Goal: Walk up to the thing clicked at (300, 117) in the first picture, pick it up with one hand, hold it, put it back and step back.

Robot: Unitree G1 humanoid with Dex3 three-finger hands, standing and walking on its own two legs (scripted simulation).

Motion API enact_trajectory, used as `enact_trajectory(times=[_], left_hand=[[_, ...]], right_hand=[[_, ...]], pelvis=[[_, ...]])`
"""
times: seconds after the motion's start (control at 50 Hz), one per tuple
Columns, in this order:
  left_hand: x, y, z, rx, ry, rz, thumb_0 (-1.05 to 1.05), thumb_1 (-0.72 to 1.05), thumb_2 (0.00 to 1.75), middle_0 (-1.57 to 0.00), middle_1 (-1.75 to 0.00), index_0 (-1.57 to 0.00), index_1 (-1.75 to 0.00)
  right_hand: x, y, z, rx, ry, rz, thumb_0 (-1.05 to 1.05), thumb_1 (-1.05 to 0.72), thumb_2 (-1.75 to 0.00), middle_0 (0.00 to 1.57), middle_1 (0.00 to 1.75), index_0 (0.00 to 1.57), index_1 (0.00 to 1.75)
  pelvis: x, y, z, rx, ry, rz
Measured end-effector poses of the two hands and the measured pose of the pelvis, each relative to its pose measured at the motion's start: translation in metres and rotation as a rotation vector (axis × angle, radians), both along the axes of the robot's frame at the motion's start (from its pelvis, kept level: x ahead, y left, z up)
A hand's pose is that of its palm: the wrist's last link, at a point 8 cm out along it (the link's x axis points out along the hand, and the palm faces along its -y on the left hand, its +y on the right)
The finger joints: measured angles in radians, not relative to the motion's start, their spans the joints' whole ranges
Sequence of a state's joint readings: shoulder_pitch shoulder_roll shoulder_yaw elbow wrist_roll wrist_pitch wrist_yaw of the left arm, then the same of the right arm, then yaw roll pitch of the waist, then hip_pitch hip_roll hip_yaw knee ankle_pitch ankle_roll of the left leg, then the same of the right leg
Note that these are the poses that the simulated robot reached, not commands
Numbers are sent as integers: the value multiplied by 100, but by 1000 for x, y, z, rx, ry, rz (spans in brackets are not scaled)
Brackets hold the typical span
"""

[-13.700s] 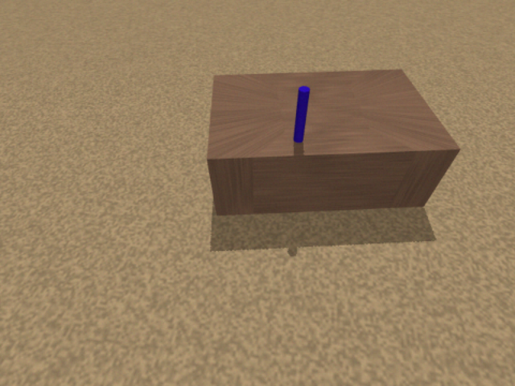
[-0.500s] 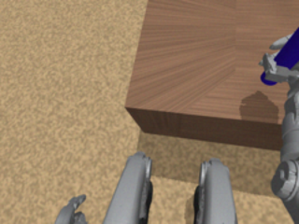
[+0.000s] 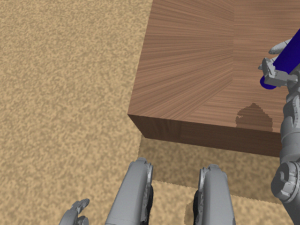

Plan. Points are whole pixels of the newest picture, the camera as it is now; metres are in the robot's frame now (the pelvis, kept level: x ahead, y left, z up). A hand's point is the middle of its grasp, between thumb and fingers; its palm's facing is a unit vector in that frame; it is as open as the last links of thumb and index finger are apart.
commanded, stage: lift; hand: right
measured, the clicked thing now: (297, 49) +0.51 -0.24 +0.08
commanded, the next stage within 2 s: hold in 1.60 s
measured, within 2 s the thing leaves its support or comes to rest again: neither
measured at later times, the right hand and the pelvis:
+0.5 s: hand (296, 63) +0.46 -0.22 +0.10, palm faces +0.16 +0.99 -0.01, open 5.5 cm; pelvis +0.01 +0.00 +0.07, yaw -1 degrees
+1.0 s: hand out of the picture +0.41 -0.21 +0.19, palm faces +0.16 +0.99 +0.01, open 5.5 cm; pelvis +0.03 -0.01 +0.15, yaw -3 degrees
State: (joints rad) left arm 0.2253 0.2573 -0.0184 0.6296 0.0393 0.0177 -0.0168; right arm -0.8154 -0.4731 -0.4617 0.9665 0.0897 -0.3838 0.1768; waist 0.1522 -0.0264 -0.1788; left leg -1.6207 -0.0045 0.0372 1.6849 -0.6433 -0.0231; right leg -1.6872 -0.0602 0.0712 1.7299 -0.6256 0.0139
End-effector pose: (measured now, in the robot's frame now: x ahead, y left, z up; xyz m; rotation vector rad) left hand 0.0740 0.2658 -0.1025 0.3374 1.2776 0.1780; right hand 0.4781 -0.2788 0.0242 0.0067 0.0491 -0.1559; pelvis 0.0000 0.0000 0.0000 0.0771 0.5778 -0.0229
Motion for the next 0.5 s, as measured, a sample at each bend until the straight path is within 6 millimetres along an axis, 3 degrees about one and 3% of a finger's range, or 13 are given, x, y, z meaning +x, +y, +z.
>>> enact_trajectory(times=[0.2,0.5], left_hand=[[3,-4,13,-7,-2,-1,1,92,88,-21,-30,-22,-30],[32,-10,68,-29,-105,-6,1,91,88,-20,-30,-21,-30]], right_hand=[[-14,-2,14,-9,-12,-12,1,-13,-117,102,117,101,115],[-47,6,78,-14,-7,-9,1,-13,-118,102,116,101,115]], pelvis=[[2,-1,14,1,-19,-6],[13,-2,68,-9,-109,-22]])
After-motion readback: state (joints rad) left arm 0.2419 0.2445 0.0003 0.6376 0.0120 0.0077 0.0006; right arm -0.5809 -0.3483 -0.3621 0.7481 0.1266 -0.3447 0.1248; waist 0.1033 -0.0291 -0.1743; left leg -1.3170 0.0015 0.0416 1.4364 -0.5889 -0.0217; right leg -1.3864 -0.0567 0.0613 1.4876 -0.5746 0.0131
